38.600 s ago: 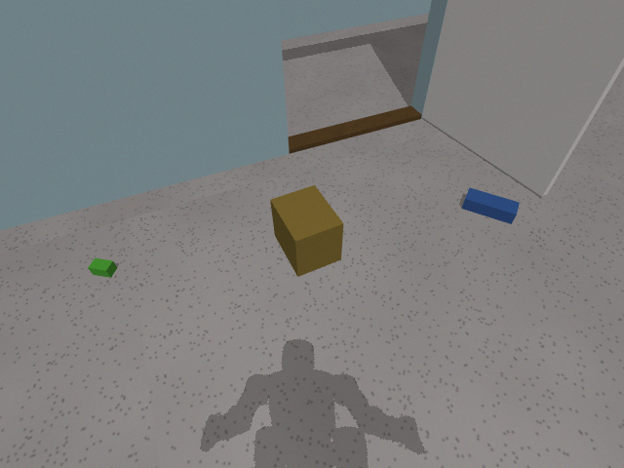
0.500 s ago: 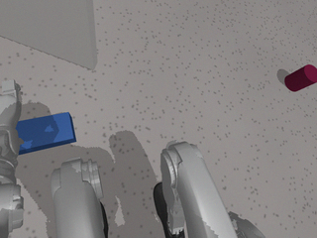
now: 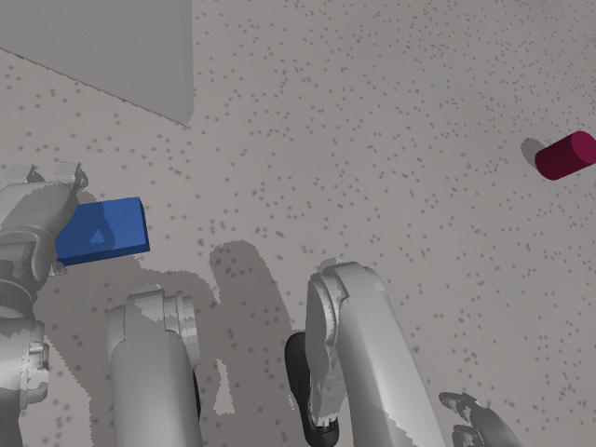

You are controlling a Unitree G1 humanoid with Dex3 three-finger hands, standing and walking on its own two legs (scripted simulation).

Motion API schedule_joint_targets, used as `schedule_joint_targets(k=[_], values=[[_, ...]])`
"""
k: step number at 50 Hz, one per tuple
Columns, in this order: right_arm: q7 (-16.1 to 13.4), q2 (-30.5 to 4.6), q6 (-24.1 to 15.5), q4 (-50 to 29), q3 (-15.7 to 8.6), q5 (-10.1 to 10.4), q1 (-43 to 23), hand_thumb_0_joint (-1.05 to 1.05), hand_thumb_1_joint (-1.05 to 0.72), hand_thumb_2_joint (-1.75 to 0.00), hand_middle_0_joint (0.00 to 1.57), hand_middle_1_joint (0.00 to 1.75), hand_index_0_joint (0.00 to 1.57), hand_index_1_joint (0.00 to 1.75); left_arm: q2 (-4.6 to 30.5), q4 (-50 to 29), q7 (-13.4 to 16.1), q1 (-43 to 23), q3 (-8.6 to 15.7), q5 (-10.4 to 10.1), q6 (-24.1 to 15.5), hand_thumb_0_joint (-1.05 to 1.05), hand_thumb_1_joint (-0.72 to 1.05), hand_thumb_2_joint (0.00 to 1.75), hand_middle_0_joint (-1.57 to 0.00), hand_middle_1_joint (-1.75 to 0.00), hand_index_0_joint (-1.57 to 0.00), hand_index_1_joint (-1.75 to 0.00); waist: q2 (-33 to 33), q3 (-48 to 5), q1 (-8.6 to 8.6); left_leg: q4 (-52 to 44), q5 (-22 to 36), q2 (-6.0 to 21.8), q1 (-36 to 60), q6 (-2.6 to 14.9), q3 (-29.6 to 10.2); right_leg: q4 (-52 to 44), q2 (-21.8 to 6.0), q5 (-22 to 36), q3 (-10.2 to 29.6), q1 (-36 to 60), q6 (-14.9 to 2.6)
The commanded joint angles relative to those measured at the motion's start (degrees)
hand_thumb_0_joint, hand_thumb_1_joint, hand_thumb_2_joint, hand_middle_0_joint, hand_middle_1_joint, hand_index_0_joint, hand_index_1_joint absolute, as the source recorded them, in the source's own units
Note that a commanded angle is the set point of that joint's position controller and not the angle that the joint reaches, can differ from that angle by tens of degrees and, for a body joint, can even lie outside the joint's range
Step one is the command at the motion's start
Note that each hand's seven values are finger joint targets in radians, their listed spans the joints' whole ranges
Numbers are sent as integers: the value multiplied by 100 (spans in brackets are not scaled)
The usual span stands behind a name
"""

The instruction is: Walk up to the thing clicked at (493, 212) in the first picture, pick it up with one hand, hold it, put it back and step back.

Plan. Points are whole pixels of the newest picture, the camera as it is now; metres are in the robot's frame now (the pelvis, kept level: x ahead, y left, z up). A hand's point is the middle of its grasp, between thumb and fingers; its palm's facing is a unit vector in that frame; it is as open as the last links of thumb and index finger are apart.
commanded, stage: withdraw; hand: left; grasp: from above
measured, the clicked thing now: (77, 235) +0.46 +0.30 -0.30
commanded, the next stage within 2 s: home in 0.06 s
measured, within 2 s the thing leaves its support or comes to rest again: neither
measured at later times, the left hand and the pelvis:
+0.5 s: hand (8, 222) +0.40 +0.29 -0.04, palm faces -0.35 -0.32 -0.88, open 11.3 cm; pelvis +0.02 +0.01 +0.08, yaw +2 degrees
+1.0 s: hand out of the picture +0.25 +0.23 +0.17, palm faces -0.01 -0.90 -0.43, open 7.4 cm; pelvis +0.04 +0.01 +0.27, yaw +7 degrees
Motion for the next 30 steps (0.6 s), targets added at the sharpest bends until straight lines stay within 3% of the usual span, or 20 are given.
schedule_joint_targets(k=[1, 3, 4, 7, 9, 10, 13, 16, 17, 19, 21, 22, 23, 27, 30], values=[[-73, -1158, -195, -81, -483, -122, 850, 0, -90, -90, 20, 30, 20, 30, 1715, -1178, 754, -2570, 389, -25, 315, 0, -53, 100, -5, -102, -7, -101, 2782, -4003, 29, -1615, 82, -54, 3415, 42, 459, -1310, 161, 151, -112, 1221, -341], [-38, -1185, -262, -30, -586, -118, 908, 0, -90, -90, 20, 30, 20, 30, 1542, -1428, 757, -2601, 320, -194, 511, 0, -54, 100, -6, -101, -6, -100, 3017, -4320, 27, -1690, 150, -34, 3600, 22, 429, -1259, 115, 300, -182, 1162, -336], [-17, -1183, -291, 26, -619, -102, 971, 0, -90, -90, 20, 30, 20, 30, 1265, -1378, 701, -2553, 183, -323, 628, 0, -53, 99, -6, -100, -7, -99, 2996, -4330, 6, -1733, 114, -30, 3610, 28, 411, -1255, 91, 355, -235, 1069, -322], [40, -1164, -291, 163, -702, -44, 1214, 0, -89, -90, 20, 30, 20, 30, 822, -908, 397, -1991, -138, -593, 918, 0, -52, 98, -5, -100, -7, -99, 2594, -4222, 1, -1806, 192, -33, 3433, 71, 383, -1451, 143, 490, -267, 1182, -315], [23, -1195, -230, 114, -774, 74, 1324, 0, -89, -89, 20, 30, 20, 30, 1059, -1240, 179, -1634, -25, -778, 1069, 0, -43, 90, -13, -92, -15, -91, 2462, -4664, 293, -1846, 596, -58, 3597, 99, 444, -1539, 133, 834, -227, 1598, -297], [33, -1145, -201, 79, -804, 119, 1380, 0, -89, -89, 20, 30, 20, 30, 995, -1306, 72, -1396, -13, -890, 1148, 0, -38, 91, -21, -84, -20, -83, 2353, -4784, 391, -1866, 764, -76, 3632, 113, 467, -1548, 130, 969, -191, 1788, -297], [54, -1066, -131, 3, -824, 257, 1509, 0, -89, -90, 20, 30, 20, 30, 926, -1663, -261, -1103, 79, -1196, 1255, 0, -19, 92, -22, -68, -20, -70, 1819, -4783, 418, -1875, 1292, -97, 3576, 193, 533, -1721, 143, 1451, -105, 2361, -239], [54, -967, -69, -183, -886, 412, 1473, 0, -89, -90, 20, 30, 20, 30, 918, -2567, -629, -759, 227, -1631, 1219, 0, 5, 86, -20, -54, -19, -55, 1501, -4985, 570, -2087, 1292, -121, 3452, 274, 574, -2052, 153, 1487, 13, 2972, -197], [56, -967, -53, -266, -911, 473, 1473, 0, -89, -90, 20, 30, 20, 30, 965, -2847, -729, -434, 328, -1778, 1217, 0, 13, 82, -20, -48, -18, -49, 1382, -5023, 669, -2202, 1313, -122, 3530, 284, 576, -2185, 141, 1509, 49, 3219, -190], [18, -948, -15, -469, -953, 564, 1350, 0, -90, -90, 20, 30, 20, 30, 710, -3597, -941, 279, 374, -2173, 1246, 0, 29, 79, -19, -40, -18, -41, 1139, -5001, 779, -2414, 1194, -137, 3557, 311, 612, -2544, 117, 1427, 122, 3515, -177], [-23, -850, 3, -620, -980, 642, 1205, 0, -90, -90, 20, 30, 20, 30, 220, -3929, -1187, 1011, 205, -2564, 1323, 0, 45, 81, -19, -37, -18, -38, 939, -4619, 749, -2751, 808, -144, 3527, 325, 574, -2849, 109, 1102, 172, 3572, -149], [-57, -801, 16, -706, -1020, 700, 1116, 0, -90, -90, 20, 30, 20, 30, 248, -4565, -1288, 948, 192, -2786, 1331, 0, 51, 79, -18, -34, -18, -34, 953, -4653, 817, -2912, 655, -127, 3573, 332, 591, -3031, 137, 938, 211, 3742, -143], [-95, -793, 34, -750, -1037, 737, 1041, 0, -90, -90, 20, 30, 20, 30, 288, -4667, -1377, 1225, 303, -2954, 1397, 0, 59, 80, -18, -30, -18, -30, 814, -4541, 871, -3010, 563, -112, 3638, 337, 590, -3184, 135, 856, 254, 3848, -139], [-254, -695, 41, -950, -1061, 828, 745, 0, -90, -90, 20, 30, 20, 30, -402, -5409, -1706, 2242, 2, -3683, 1657, 0, 88, 89, -20, -30, -20, -30, 780, -3951, 866, -3604, 341, -50, 4159, 285, 473, -3595, 108, 677, 283, 4010, -159], [-400, -674, -6, -1089, -1051, 896, 548, 0, -90, -90, 20, 30, 20, 30, -477, -6349, -1811, 2420, -5, -4148, 1809, 0, 90, 90, -20, -30, -20, -30, 930, -3804, 899, -4139, 44, -9, 4695, 255, 377, -3984, 97, 450, 306, 4211, -170]])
